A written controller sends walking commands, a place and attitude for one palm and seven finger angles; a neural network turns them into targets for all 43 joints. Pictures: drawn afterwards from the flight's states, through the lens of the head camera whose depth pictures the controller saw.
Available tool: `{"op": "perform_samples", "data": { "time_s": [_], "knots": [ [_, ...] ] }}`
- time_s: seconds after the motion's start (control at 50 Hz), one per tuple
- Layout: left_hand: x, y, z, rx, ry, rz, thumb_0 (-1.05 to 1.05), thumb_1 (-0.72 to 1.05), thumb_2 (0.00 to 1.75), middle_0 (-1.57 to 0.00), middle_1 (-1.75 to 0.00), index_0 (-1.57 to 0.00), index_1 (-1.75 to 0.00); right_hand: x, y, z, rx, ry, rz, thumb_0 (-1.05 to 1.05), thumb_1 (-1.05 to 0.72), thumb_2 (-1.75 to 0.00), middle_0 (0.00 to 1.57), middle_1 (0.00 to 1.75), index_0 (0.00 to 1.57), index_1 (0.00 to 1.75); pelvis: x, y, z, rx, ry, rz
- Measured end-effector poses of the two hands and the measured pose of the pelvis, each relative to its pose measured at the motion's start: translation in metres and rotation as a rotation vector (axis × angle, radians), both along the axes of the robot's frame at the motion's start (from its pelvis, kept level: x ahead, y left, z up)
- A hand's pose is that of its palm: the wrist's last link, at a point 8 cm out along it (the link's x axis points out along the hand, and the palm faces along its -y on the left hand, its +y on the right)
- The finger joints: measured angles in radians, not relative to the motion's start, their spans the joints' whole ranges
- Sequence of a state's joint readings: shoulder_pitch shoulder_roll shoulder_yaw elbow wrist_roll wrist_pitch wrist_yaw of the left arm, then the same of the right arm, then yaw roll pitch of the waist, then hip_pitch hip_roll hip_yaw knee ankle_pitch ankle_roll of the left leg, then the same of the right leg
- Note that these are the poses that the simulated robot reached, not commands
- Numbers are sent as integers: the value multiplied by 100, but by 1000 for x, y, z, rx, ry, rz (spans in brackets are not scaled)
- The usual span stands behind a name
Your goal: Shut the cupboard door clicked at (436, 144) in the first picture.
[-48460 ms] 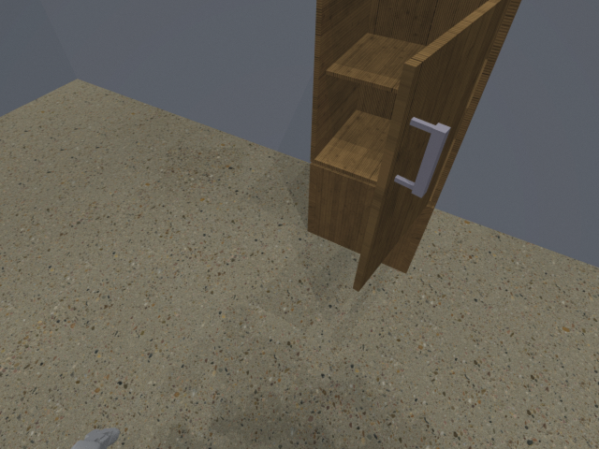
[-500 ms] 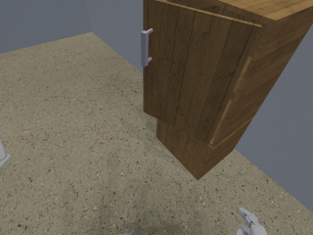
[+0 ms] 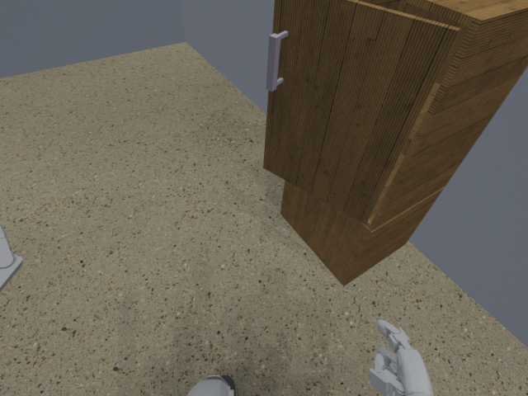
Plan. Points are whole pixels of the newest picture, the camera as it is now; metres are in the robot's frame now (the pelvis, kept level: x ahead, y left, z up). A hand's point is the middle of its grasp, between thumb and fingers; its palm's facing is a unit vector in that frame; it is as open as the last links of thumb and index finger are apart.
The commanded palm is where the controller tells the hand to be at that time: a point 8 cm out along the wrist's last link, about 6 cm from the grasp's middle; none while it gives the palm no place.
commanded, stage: step back with the hand held close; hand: left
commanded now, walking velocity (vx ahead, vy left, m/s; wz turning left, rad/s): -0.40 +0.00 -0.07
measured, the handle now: (277, 61) +0.87 +0.08 +0.10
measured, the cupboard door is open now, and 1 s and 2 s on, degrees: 19 19 19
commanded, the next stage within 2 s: stop stepping back and stand still in 0.08 s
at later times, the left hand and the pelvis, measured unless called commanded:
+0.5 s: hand out of the picture +0.08 +0.25 +0.20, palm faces +0.44 -0.79 -0.43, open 7.4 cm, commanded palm +0.04 +0.28 +0.20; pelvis -0.12 +0.00 +0.02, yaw -5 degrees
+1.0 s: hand out of the picture +0.06 +0.27 +0.18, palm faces +0.48 -0.78 -0.41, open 7.4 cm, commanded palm +0.01 +0.30 +0.20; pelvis -0.14 +0.00 +0.01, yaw -2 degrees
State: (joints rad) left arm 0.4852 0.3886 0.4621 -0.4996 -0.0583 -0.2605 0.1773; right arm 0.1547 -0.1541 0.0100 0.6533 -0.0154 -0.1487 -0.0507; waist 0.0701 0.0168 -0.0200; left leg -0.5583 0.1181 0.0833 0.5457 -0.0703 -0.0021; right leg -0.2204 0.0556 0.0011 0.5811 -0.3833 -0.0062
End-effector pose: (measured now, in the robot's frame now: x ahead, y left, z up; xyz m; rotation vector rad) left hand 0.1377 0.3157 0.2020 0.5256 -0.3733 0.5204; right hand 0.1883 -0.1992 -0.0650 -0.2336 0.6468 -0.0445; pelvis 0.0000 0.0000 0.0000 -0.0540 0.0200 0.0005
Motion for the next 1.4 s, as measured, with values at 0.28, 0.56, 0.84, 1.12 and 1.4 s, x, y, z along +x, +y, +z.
{"op": "perform_samples", "data": {
  "time_s": [0.28, 0.56, 0.84, 1.12, 1.4],
  "knots": [
    [-18, -20, 6, 66, 131, -219, 1, 89, 90, -22, -30, -21, -30, -113, -38, 23, -29, -11, -206, 1, -90, -90, 20, 30, 20, 30, -76, 4, 13, 23, -2, -78],
    [-99, -17, 4, -28, 29, -76, 1, 89, 90, -22, -30, -21, -30, -250, -72, -7, -120, 197, -272, 1, -90, -90, 20, 30, 20, 30, -128, 1, 13, 64, -24, -59],
    [-123, -24, 4, 45, 93, -86, 1, 89, 90, -22, -30, -21, -30, -233, -34, -14, 16, 105, -197, 1, -90, -90, 20, 30, 20, 30, -146, -3, 9, 58, -50, -48],
    [-93, -1, -57, -71, 351, -83, 1, 89, 90, -21, -30, -20, -30, -181, -36, -7, -25, 105, -86, 1, -90, -90, 20, 30, 20, 30, -136, 13, 12, 53, -22, -25],
    [-213, -78, -326, -625, 1552, -51, 1, 94, 90, -21, -30, -20, -30, -249, -59, -27, -99, 478, -159, 0, -91, -90, 20, 30, 20, 30, -140, 13, 17, 55, -39, -30]
  ]
}}
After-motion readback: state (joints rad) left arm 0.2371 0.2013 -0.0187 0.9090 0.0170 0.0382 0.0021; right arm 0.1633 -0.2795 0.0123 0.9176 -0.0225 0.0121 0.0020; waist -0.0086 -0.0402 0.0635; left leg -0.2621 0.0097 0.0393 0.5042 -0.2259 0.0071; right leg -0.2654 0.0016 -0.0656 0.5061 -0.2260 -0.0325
